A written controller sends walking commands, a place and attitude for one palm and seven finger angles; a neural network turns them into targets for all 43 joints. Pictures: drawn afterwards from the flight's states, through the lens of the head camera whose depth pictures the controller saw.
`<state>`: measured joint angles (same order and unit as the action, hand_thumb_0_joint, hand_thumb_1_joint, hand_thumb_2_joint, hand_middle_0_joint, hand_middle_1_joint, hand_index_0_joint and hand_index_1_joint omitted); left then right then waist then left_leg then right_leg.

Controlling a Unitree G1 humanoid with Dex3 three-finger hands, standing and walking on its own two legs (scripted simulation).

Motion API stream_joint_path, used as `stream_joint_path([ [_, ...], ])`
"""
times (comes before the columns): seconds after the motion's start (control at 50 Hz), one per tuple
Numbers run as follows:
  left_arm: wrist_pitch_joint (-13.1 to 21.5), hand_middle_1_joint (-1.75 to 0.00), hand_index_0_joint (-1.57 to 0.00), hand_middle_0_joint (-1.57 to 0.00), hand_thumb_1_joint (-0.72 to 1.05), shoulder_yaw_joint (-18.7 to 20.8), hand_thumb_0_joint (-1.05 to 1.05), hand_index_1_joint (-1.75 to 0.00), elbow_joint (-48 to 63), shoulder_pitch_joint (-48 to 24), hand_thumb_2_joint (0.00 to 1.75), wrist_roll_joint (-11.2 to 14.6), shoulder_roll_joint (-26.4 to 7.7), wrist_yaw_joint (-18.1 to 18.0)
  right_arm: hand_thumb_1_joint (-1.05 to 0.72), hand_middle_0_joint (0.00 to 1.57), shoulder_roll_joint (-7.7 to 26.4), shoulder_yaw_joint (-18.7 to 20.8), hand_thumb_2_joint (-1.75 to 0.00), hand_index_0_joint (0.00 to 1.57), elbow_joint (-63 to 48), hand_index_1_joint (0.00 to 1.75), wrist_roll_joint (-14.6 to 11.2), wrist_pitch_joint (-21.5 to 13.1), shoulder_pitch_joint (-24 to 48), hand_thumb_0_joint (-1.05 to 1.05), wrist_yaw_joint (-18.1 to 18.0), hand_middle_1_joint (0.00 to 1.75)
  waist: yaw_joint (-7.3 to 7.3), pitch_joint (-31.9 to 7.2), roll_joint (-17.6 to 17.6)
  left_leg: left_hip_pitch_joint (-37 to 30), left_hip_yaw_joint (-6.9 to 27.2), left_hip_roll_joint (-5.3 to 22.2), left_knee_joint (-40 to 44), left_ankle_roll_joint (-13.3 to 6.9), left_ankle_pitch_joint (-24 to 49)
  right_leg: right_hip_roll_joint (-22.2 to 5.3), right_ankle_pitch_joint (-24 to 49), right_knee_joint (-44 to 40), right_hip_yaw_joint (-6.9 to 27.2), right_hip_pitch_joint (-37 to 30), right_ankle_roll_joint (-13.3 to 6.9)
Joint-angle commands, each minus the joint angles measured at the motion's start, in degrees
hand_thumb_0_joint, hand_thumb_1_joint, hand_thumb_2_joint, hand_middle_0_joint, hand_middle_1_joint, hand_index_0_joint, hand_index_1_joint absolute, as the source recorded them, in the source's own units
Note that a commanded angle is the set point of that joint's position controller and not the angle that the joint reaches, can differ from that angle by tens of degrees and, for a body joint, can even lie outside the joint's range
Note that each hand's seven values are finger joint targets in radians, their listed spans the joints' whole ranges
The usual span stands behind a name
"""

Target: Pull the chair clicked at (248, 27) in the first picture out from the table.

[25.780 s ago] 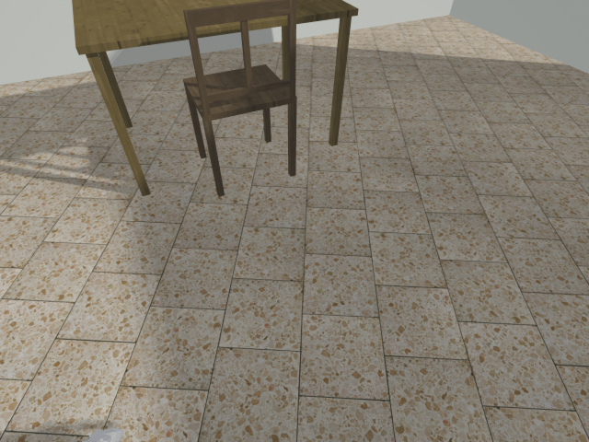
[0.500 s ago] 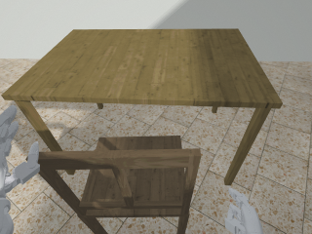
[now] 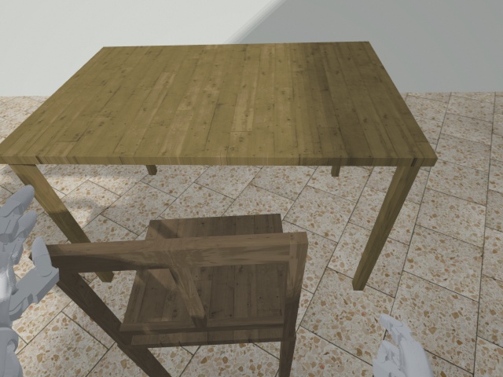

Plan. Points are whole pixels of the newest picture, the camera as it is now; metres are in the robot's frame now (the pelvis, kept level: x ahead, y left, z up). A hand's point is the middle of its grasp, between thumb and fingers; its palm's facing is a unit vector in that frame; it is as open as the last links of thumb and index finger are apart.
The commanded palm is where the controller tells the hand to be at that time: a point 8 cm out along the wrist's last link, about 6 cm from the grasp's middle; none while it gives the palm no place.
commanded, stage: step back with the hand held close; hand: left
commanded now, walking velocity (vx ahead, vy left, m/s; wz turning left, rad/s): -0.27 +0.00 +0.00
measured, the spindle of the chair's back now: (190, 297) +0.28 +0.17 -0.09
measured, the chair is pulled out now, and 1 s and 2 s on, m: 0.21 0.21 0.21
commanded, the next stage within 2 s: stop stepping back and stand still in 1.40 s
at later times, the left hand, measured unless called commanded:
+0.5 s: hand (12, 317) +0.13 +0.28 +0.16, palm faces +0.41 -0.77 -0.50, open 7.4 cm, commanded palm +0.08 +0.32 +0.18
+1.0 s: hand out of the picture +0.10 +0.27 +0.17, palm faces +0.41 -0.76 -0.51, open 7.4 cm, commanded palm +0.04 +0.32 +0.18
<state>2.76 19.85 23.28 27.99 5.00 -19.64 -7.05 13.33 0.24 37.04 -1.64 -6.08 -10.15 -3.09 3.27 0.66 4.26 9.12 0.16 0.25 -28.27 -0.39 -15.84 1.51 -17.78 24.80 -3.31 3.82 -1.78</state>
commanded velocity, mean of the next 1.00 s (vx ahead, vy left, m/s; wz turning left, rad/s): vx -0.31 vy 0.00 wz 0.00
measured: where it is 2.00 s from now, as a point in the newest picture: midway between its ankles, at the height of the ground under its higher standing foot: outside the picture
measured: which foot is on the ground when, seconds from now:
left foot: down 0.00-1.00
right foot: down 0.00-1.00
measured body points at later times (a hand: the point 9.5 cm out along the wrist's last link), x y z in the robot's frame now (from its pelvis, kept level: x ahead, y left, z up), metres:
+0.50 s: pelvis -0.06 +0.02 -0.01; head -0.04 +0.00 +0.44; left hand +0.10 +0.32 +0.19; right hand +0.13 -0.22 -0.10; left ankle +0.00 +0.12 -0.74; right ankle -0.04 -0.10 -0.74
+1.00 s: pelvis -0.11 +0.02 -0.01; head -0.08 +0.01 +0.44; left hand +0.07 +0.31 +0.20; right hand +0.08 -0.21 -0.10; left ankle +0.00 +0.12 -0.74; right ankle -0.08 -0.10 -0.74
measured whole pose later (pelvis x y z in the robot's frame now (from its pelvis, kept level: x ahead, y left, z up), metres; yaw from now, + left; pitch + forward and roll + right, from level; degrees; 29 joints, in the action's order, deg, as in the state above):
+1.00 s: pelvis -0.11 +0.02 -0.01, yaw +0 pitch +1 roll -2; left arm 9.6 25.3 32.9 32.1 3.4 -24.4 -8.3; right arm 11.7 -0.1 34.5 -0.4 -7.1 -9.3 -4.0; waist 1.2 1.9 3.3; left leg 27.0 0.1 1.2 -34.1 -1.4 -8.6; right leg 3.1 -15.3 33.1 -0.9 19.1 -0.7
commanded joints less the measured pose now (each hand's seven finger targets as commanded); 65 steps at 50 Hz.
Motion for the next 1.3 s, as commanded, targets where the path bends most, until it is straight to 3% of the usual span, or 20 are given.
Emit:
stream_joint_path([
  [0.0, 7.8, -0.30, -0.20, -0.20, 0.90, 11.7, 0.00, -0.30, 16.8, -10.5, 0.90, -0.1, -17.9, -0.9, -0.90, 0.20, 6.0, 1.0, -0.90, 0.20, -9.8, 0.30, -0.2, -2.6, 8.0, 0.00, -1.1, 0.30, -1.64, -1.5, -2.9, -0.5, 3.5, 3.2, -2.0, -2.2, 10.8, -10.1, 24.3, -5.8, 8.2, 8.4, -0.1],
  [0.04, 7.1, -0.30, -0.20, -0.20, 0.90, 8.2, 0.00, -0.30, 12.8, -2.5, 0.90, -0.4, -12.4, -0.5, -0.90, 0.20, 5.9, 1.0, -0.90, 0.20, -10.0, 0.30, 0.2, -1.9, 7.8, 0.00, -1.4, 0.30, -1.77, -3.5, -1.4, -1.4, 3.4, 4.0, -2.2, -2.1, 15.4, -9.9, 24.6, -4.3, 6.8, 8.8, 0.1],
  [0.1, 6.1, -0.30, -0.20, -0.20, 0.90, 7.8, 0.00, -0.30, 11.9, 3.6, 0.90, -0.4, -10.6, -0.3, -0.90, 0.20, 6.3, 1.7, -0.90, 0.20, -10.7, 0.30, 0.2, -0.5, 7.7, 0.00, -1.4, 0.30, -1.72, -7.3, 2.5, -1.4, 4.4, 5.5, -0.4, -2.2, 23.1, -7.9, 21.9, -1.7, 4.5, 7.0, 0.9],
  [0.18, 5.7, -0.30, -0.20, -0.20, 0.90, 10.2, 0.00, -0.30, 13.7, 5.1, 0.90, -0.4, -12.8, -0.4, -0.90, 0.20, 6.1, 2.3, -0.90, 0.20, -12.0, 0.30, -0.1, 0.9, 8.4, 0.00, -1.7, 0.30, -1.73, -9.6, -2.7, 0.5, 5.3, 6.9, -1.1, -2.1, 25.0, -7.6, 20.8, -0.4, 4.4, 7.3, 1.0],
  [0.42, 6.5, -0.30, -0.20, -0.20, 0.90, 9.9, 0.00, -0.30, 17.7, 4.2, 0.90, -0.3, -13.5, -2.3, -0.90, 0.20, 6.8, 2.5, -0.90, 0.20, -11.9, 0.30, 0.0, -1.2, 7.4, 0.00, -2.7, 0.30, -2.33, -7.7, 1.8, 8.5, 8.2, 7.7, 2.9, -2.4, 4.6, -6.7, 6.8, 0.9, 5.3, 11.1, 0.5],
  [0.58, 6.7, -0.30, -0.20, -0.20, 0.90, 9.8, 0.00, -0.30, 16.7, 2.2, 0.90, -0.8, -13.9, -3.4, -0.90, 0.20, 7.0, 2.4, -0.90, 0.20, -12.0, 0.30, 0.1, -2.0, 7.1, 0.00, -2.8, 0.30, -3.13, -2.7, -3.8, 11.3, 7.4, 5.4, -1.9, -1.6, -11.5, -9.9, -8.6, -5.4, 9.0, 20.7, -1.3],
  [0.68, 7.6, -0.30, -0.20, -0.20, 0.90, 11.0, 0.00, -0.30, 21.0, 2.7, 0.90, -1.2, -15.0, -3.9, -0.90, 0.20, 7.5, 1.9, -0.90, 0.20, -12.6, 0.30, 0.4, -2.8, 7.2, 0.00, -2.8, 0.30, -2.74, -5.1, 2.8, 15.2, 11.6, 8.4, 6.3, -2.9, -11.8, -5.5, -2.6, 2.0, 4.8, 14.4, 0.6],
  [0.72, 8.5, -0.30, -0.20, -0.20, 0.90, 11.8, 0.00, -0.30, 23.4, 2.7, 0.90, -1.9, -15.3, -3.9, -0.90, 0.20, 7.6, 2.0, -0.90, 0.20, -13.0, 0.30, 0.6, -3.4, 7.1, 0.00, -2.9, 0.30, -2.21, -6.3, 10.0, 20.7, 15.7, 11.4, 13.8, -4.2, -19.3, -1.9, -2.0, 9.9, 3.0, 7.4, 1.8],
  [0.76, 9.1, -0.30, -0.20, -0.20, 0.90, 12.5, 0.00, -0.30, 22.8, 1.9, 0.90, -2.8, -15.1, -3.7, -0.90, 0.20, 7.7, 2.3, -0.90, 0.20, -13.2, 0.30, 1.1, -3.8, 7.0, 0.00, -2.7, 0.30, -2.13, -4.3, 11.3, 28.5, 17.3, 13.0, 16.9, -5.3, -26.0, -0.2, -2.3, 15.2, 3.1, 3.1, 2.1],
  [0.84, 9.6, -0.30, -0.20, -0.20, 0.90, 12.3, 0.00, -0.30, 21.0, 3.9, 0.90, -2.0, -14.4, -2.9, -0.90, 0.20, 6.9, 2.6, -0.90, 0.20, -12.1, 0.30, 1.0, -4.4, 5.6, 0.00, -2.1, 0.30, -2.27, -5.9, 3.5, 17.2, 12.4, 10.5, 8.0, -3.9, -8.7, -1.8, 2.7, 7.8, 4.2, 10.0, 1.3],
  [0.92, 9.7, -0.30, -0.20, -0.20, 0.90, 11.7, 0.00, -0.30, 18.8, 4.1, 0.90, -1.3, -13.6, -2.2, -0.90, 0.20, 7.2, 3.2, -0.90, 0.20, -10.9, 0.30, 0.9, -4.2, 5.3, 0.00, -2.0, 0.30, -2.66, -7.9, -0.5, 12.8, 9.5, 9.4, 3.7, -2.5, -2.6, -3.3, 5.4, 4.6, 6.1, 12.6, 0.6],
  [0.98, 10.0, -0.30, -0.20, -0.20, 0.90, 11.5, 0.00, -0.30, 19.2, 3.4, 0.90, -0.5, -14.3, -2.0, -0.90, 0.20, 6.5, 3.5, -0.90, 0.20, -11.1, 0.30, 0.7, -3.9, 5.8, 0.00, -1.8, 0.30, -3.22, -7.5, -5.9, 10.7, 6.1, 5.4, -5.1, -0.6, -7.5, -9.5, 2.1, -2.4, 12.9, 18.9, -3.1],
  [1.02, 9.9, -0.30, -0.20, -0.20, 0.90, 10.8, 0.00, -0.30, 19.4, 2.5, 0.90, -0.2, -14.6, -2.6, -0.90, 0.20, 5.5, 3.7, -0.90, 0.20, -9.8, 0.30, 0.4, -3.2, 4.8, 0.00, -1.7, 0.30, -3.80, -7.2, -10.6, 6.5, 2.4, 1.7, -18.6, 1.4, -6.0, -17.5, 1.6, -7.8, 18.8, 25.3, -7.0],
  [1.06, 9.5, -0.30, -0.20, -0.20, 0.90, 11.9, 0.00, -0.30, 19.7, 1.5, 0.90, -0.6, -15.7, -3.2, -0.90, 0.20, 3.9, 3.2, -0.90, 0.20, -9.3, 0.30, 0.7, -2.5, 6.3, 0.00, -1.5, 0.30, -3.65, -7.4, -12.7, 8.6, 2.1, 1.2, -22.7, 1.4, -4.4, -20.1, 13.2, -6.5, 17.1, 22.6, -8.1],
  [1.1, 9.3, -0.30, -0.20, -0.20, 0.90, 13.3, 0.00, -0.30, 20.1, 1.3, 0.90, -1.0, -17.1, -3.4, -0.90, 0.20, 4.1, 2.9, -0.90, 0.20, -9.5, 0.30, 0.6, -1.8, 7.8, 0.00, -1.7, 0.30, -3.97, -6.4, -8.3, 10.2, 3.3, 2.8, -11.0, 0.5, 2.2, -16.8, 21.8, -0.5, 13.2, 18.5, -5.2],
  [1.12, 9.6, -0.30, -0.20, -0.20, 0.90, 12.6, 0.00, -0.30, 20.8, 2.0, 0.90, -1.3, -15.9, -3.4, -0.90, 0.20, 4.7, 2.8, -0.90, 0.20, -9.5, 0.30, 0.7, -1.8, 7.9, 0.00, -2.1, 0.30, -3.65, -6.3, -4.5, 9.7, 5.8, 5.5, -2.1, -0.7, 10.4, -12.4, 21.7, 4.3, 9.5, 16.8, -2.3],
  [1.16, 10.2, -0.30, -0.20, -0.20, 0.90, 13.3, 0.00, -0.30, 23.4, 3.0, 0.90, -1.5, -16.0, -3.4, -0.90, 0.20, 5.5, 3.3, -0.90, 0.20, -10.0, 0.30, 1.0, -2.1, 8.3, 0.00, -2.4, 0.30, -2.53, -9.6, 6.9, 7.4, 12.8, 14.0, 5.0, -4.0, 30.4, -3.6, 9.0, 14.8, 4.4, 15.3, 2.1],
  [1.2, 9.9, -0.30, -0.20, -0.20, 0.90, 14.1, 0.00, -0.30, 20.2, 7.1, 0.90, -1.1, -15.8, -3.2, -0.90, 0.20, 4.6, 3.7, -0.90, 0.20, -8.9, 0.30, 1.6, -2.9, 7.4, 0.00, -2.0, 0.30, -1.53, -12.8, 10.5, 0.8, 13.8, 17.0, 2.3, -6.5, 46.7, -2.0, -6.5, 19.4, 5.2, 20.2, 2.1],
  [1.22, 9.7, -0.30, -0.20, -0.20, 0.90, 12.7, 0.00, -0.30, 22.8, 6.6, 0.90, -0.8, -14.3, -2.3, -0.90, 0.20, 4.1, 3.3, -0.90, 0.20, -8.8, 0.30, 2.6, -3.1, 6.6, 0.00, -1.5, 0.30, -1.58, -14.2, 11.4, 1.0, 13.7, 17.0, 3.5, -6.6, 46.3, -1.7, -9.8, 21.7, 5.3, 19.1, 2.3],
  [1.28, 10.0, -0.30, -0.20, -0.20, 0.90, 11.4, 0.00, -0.30, 26.0, 3.4, 0.90, -1.2, -13.4, -2.0, -0.90, 0.20, 5.3, 3.8, -0.90, 0.20, -8.7, 0.30, 2.1, -4.1, 5.1, 0.00, -0.5, 0.30, -2.00, -12.8, 9.2, -1.3, 10.2, 16.1, 1.7, -5.4, 45.8, -2.0, -3.1, 13.8, 4.6, 17.5, 2.1],
])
